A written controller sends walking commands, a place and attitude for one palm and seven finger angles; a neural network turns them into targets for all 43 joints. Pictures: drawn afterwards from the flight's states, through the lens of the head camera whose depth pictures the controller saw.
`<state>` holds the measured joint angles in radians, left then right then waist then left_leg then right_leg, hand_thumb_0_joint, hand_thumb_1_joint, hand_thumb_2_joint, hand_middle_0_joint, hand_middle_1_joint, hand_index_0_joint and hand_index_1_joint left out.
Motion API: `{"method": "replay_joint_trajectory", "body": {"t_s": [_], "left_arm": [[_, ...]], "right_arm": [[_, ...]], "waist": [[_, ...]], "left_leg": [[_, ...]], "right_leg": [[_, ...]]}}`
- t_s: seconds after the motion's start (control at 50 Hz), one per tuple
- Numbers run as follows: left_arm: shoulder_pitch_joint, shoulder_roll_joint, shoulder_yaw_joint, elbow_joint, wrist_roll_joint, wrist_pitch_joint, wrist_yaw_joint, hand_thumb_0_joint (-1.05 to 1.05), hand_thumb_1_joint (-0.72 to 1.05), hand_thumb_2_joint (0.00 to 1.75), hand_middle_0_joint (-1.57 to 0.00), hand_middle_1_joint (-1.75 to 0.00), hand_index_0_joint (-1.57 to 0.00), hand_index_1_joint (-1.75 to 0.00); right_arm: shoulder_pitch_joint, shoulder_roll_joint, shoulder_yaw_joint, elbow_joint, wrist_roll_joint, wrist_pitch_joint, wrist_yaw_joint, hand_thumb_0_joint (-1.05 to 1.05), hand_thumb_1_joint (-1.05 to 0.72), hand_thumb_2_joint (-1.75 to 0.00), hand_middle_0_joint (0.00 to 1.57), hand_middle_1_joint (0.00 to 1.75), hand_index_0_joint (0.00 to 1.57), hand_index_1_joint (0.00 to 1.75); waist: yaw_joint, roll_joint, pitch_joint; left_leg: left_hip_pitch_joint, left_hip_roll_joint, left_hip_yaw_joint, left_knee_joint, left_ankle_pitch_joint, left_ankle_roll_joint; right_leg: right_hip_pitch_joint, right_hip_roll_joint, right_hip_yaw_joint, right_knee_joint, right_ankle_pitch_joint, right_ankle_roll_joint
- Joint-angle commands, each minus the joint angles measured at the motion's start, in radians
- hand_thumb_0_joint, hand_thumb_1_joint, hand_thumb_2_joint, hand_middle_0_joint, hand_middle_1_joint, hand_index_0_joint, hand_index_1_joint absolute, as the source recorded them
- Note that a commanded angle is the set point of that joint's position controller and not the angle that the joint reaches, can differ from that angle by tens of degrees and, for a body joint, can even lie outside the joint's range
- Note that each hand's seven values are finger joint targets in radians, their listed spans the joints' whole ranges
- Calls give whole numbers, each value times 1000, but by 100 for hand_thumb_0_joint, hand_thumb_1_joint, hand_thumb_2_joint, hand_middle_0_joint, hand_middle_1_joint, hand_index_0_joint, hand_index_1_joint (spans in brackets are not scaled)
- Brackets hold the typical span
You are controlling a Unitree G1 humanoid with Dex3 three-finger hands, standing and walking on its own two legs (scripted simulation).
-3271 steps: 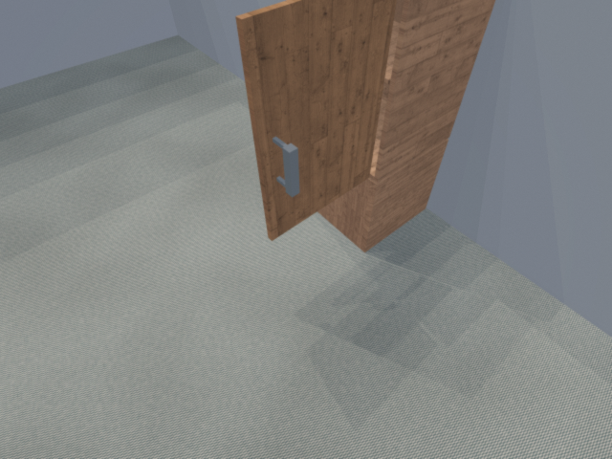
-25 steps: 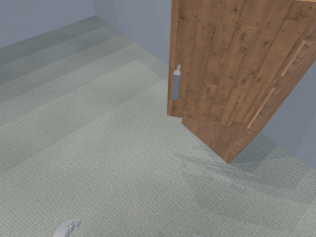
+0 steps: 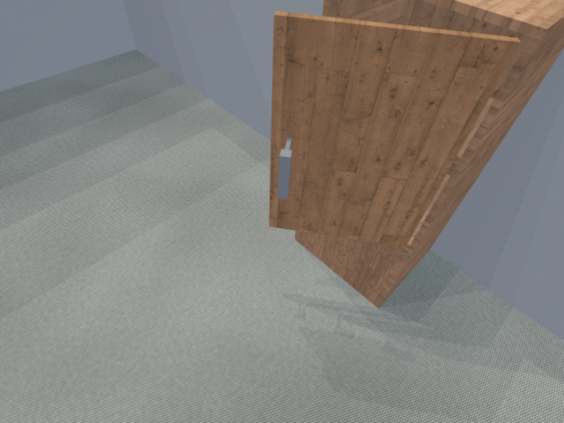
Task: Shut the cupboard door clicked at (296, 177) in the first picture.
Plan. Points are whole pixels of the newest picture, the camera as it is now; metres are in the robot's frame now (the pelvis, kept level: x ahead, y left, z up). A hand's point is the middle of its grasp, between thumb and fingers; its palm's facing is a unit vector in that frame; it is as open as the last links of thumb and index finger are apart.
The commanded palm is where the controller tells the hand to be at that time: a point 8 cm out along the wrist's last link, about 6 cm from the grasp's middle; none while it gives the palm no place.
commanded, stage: take the last steps up to it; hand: left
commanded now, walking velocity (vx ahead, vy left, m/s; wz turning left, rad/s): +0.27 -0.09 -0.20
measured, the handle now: (285, 168) +0.66 +0.04 -0.07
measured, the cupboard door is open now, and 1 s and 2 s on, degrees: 36 36 36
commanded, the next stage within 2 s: come to a stop and stand still in 0.52 s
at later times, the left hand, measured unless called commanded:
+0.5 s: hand (225, 367) +0.24 +0.12 -0.17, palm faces -0.19 -0.96 -0.20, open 7.3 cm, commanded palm none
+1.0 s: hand (233, 365) +0.25 +0.11 -0.19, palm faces -0.04 -0.98 -0.20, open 7.3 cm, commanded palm none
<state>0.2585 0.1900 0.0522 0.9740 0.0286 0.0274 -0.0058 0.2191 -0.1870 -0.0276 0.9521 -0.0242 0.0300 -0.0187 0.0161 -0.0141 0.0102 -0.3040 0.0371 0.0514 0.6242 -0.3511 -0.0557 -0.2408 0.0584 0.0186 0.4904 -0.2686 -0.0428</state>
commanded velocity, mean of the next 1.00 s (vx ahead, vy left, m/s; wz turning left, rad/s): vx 0.03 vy -0.02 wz -0.04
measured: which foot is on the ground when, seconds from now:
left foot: up 0.00-0.00, down 0.02-0.48, up 0.50-0.88, down 0.90-1.00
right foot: down 0.00-0.02, up 0.04-0.46, down 0.48-0.96, up 0.98-1.00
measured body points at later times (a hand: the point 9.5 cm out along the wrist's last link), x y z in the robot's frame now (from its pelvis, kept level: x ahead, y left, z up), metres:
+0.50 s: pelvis +0.11 -0.06 -0.01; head +0.16 -0.07 +0.43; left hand +0.25 +0.17 -0.16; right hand -0.02 -0.26 -0.16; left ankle +0.00 +0.11 -0.73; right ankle +0.15 -0.16 -0.74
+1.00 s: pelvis +0.21 -0.07 -0.01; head +0.25 -0.06 +0.44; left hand +0.25 +0.16 -0.17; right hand +0.29 -0.32 -0.15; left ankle +0.26 +0.00 -0.74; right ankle +0.14 -0.17 -0.72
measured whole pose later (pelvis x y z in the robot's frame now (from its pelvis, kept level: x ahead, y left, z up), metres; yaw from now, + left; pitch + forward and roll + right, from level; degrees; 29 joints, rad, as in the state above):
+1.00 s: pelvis +0.21 -0.07 -0.01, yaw -6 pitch +0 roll -1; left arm 0.23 0.18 0.04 1.02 0.01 0.04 0.05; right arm 0.12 -0.17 -0.02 0.96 -0.02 0.03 -0.03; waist 0.04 -0.03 0.09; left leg -0.34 -0.01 0.08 0.59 -0.24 0.06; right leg -0.24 0.01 -0.07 0.73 -0.50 -0.01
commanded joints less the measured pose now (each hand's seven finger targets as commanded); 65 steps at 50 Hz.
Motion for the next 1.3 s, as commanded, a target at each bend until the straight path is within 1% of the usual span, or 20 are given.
{"method": "replay_joint_trajectory", "body": {"t_s": [0.0,0.02,0.04,0.16,0.36,0.42,0.44,0.46,0.48,0.6,0.76,0.82,0.86,0.9,0.94,0.98,1.1,1.22,1.26,1.28], "left_arm": [[-49,63,25,-110,-15,-17,-5,0,90,90,-20,-30,-20,-30],[-108,110,35,-128,-2,-14,-13,0,90,90,-20,-30,-20,-30],[-90,122,45,-112,8,-14,-24,0,90,90,-20,-30,-20,-30],[-34,73,36,-49,3,-15,-37,0,90,90,-20,-30,-20,-30],[-183,51,3,-68,-7,-28,-37,0,90,90,-20,-30,-20,-30],[-10,77,16,-7,-7,-42,-32,0,90,90,-20,-30,-20,-30],[117,129,30,36,-2,-55,-22,0,90,90,-20,-30,-20,-30],[247,235,54,76,3,-66,-2,0,90,90,-20,-30,-20,-30],[254,256,53,86,-15,-66,6,0,90,90,-20,-30,-20,-30],[-16,74,0,28,-16,-84,21,0,90,90,-20,-30,-20,-30],[-5,111,3,32,-9,-66,49,0,90,90,-20,-30,-20,-30],[8,132,19,28,-10,-43,56,0,90,90,-20,-30,-20,-30],[12,128,21,20,-10,-28,59,0,90,90,-20,-30,-20,-30],[32,85,9,-6,-18,-14,67,0,90,90,-20,-30,-20,-30],[29,77,4,-22,-22,3,68,0,90,90,-20,-30,-20,-30],[13,93,12,-24,-22,15,63,0,90,90,-20,-30,-20,-30],[13,81,20,-45,-13,25,42,0,90,90,-20,-30,-20,-30],[42,51,2,-17,-12,19,23,0,90,90,-20,-30,-20,-30],[149,57,4,31,-8,9,22,0,90,90,-20,-30,-20,-30],[195,87,8,47,-2,4,27,0,90,90,-20,-30,-20,-30]], "right_arm": [[255,-266,-56,-3,-21,-48,-20,0,-90,-90,20,30,20,30],[239,-278,-57,-15,-18,-43,-24,0,-90,-90,20,30,20,30],[184,-231,-43,-32,-17,-48,-24,0,-90,-90,20,30,20,30],[194,-143,-13,-9,-6,-87,-30,0,-90,-90,20,30,20,30],[277,-150,-29,78,-17,-76,-18,0,-90,-90,20,30,20,30],[232,-163,-33,81,-6,-70,-15,0,-90,-90,20,30,20,30],[223,-139,-31,80,7,-74,-7,0,-90,-90,20,30,20,30],[225,-64,-16,57,21,-77,5,0,-90,-90,20,30,20,30],[205,-66,-16,35,21,-65,-4,0,-90,-90,20,30,20,30],[192,-11,-14,86,1,-40,2,0,-90,-90,20,30,20,30],[85,-27,-9,51,17,-4,-3,0,-90,-90,20,30,20,30],[45,-65,-24,24,12,11,-5,0,-90,-90,20,30,20,30],[52,-87,-33,16,10,9,-5,0,-90,-90,20,30,20,30],[85,-150,-37,8,4,2,-14,0,-90,-90,20,30,20,30],[74,-181,-37,-3,3,-4,-25,0,-90,-90,20,30,20,30],[37,-169,-29,-25,0,-8,-40,0,-90,-90,20,30,20,30],[-13,-175,-39,-53,0,-9,-39,0,-90,-90,20,30,20,30],[-7,-181,-48,-14,-7,-4,-14,0,-90,-90,20,30,20,30],[-39,-163,-49,-8,0,2,-8,0,-90,-90,20,30,20,30],[-43,-116,-43,-14,7,9,-3,0,-90,-90,20,30,20,30]], "waist": [[-108,367,13],[-117,249,77],[-76,176,93],[-39,110,53],[-80,209,94],[14,140,5],[69,44,-78],[115,-224,-157],[96,-245,-155],[-47,-67,-18],[-19,-102,-42],[-18,-129,2],[-27,-71,19],[-32,94,-24],[-34,231,-47],[-34,176,-66],[-29,86,-175],[-30,214,-120],[25,153,-59],[38,34,-35]], "left_leg": [[329,401,-521,-462,-281,156],[209,457,-543,-514,-326,214],[150,388,-463,-518,-284,196],[239,253,-136,-425,275,137],[246,274,-28,-339,480,173],[173,225,32,-163,526,127],[44,175,71,1,471,93],[-188,32,142,259,26,50],[-234,2,47,477,-312,53],[-171,84,-18,455,-32,28],[-88,7,-4,76,30,5],[-55,2,-19,8,90,18],[39,43,-57,-77,405,48],[188,216,-194,-106,969,147],[149,334,-323,-236,1078,277],[123,338,-309,-239,980,316],[232,270,-229,-223,676,276],[72,203,-248,-362,18,197],[-86,131,-180,-347,-152,131],[-162,44,-118,-258,-213,78]], "right_leg": [[-453,20,-36,333,-330,15],[-456,-48,36,482,-279,6],[-430,-69,43,550,-191,11],[-437,-88,8,643,13,52],[-263,-100,-113,203,-5,29],[49,-48,-143,15,101,6],[292,-103,-63,-29,139,-21],[487,-354,250,-110,168,-103],[403,-474,387,-217,190,-173],[86,-315,13,-218,538,-129],[171,-334,18,-89,940,-125],[141,-350,43,-45,858,-124],[62,-312,25,15,699,-82],[-44,-171,-63,95,271,8],[-67,-63,-51,383,-357,43],[-112,-63,51,572,-375,40],[-196,-56,34,601,-258,73],[24,-49,-63,179,-208,47],[209,-42,-86,-49,-67,32],[232,-119,26,-191,-177,4]]}}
